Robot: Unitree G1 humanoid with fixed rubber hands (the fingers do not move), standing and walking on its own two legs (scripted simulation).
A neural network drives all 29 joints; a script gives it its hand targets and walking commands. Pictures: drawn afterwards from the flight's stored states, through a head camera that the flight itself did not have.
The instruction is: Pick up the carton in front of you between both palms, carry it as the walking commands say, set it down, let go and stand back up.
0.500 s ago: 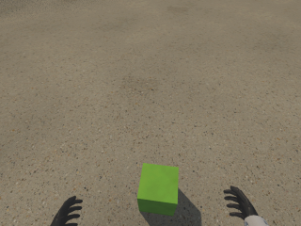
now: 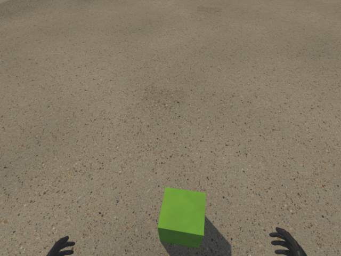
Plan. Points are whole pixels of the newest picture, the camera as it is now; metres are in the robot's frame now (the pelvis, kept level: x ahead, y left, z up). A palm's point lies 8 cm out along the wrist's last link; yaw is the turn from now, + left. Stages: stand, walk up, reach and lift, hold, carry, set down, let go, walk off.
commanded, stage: stand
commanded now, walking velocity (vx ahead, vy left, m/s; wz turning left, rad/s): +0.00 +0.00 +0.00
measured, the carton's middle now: (182, 218) +0.42 -0.05 -0.65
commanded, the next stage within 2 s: none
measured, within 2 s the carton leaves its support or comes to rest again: neither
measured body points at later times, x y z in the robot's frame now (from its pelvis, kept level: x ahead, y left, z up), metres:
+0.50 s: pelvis -0.02 +0.00 +0.01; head -0.02 +0.00 +0.46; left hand +0.10 +0.31 -0.10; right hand +0.10 -0.30 -0.11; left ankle -0.05 +0.13 -0.74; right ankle -0.02 -0.11 -0.74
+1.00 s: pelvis -0.03 +0.00 +0.01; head -0.03 +0.00 +0.46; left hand +0.08 +0.32 -0.10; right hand +0.07 -0.31 -0.11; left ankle -0.05 +0.13 -0.74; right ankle -0.02 -0.11 -0.74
